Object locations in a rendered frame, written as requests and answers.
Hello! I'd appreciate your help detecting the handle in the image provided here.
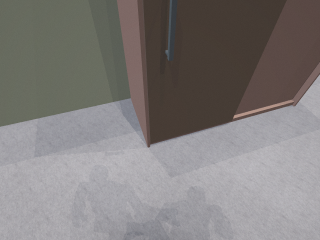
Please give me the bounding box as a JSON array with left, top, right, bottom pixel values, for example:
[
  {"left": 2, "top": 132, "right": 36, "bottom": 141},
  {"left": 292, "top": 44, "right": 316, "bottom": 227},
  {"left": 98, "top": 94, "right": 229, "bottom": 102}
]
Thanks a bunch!
[{"left": 165, "top": 0, "right": 178, "bottom": 61}]

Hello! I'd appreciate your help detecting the wardrobe door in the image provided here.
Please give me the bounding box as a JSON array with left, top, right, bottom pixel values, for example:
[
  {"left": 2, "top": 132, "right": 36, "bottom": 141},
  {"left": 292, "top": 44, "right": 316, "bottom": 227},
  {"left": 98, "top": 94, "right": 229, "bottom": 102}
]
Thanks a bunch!
[
  {"left": 142, "top": 0, "right": 287, "bottom": 143},
  {"left": 235, "top": 0, "right": 320, "bottom": 115}
]

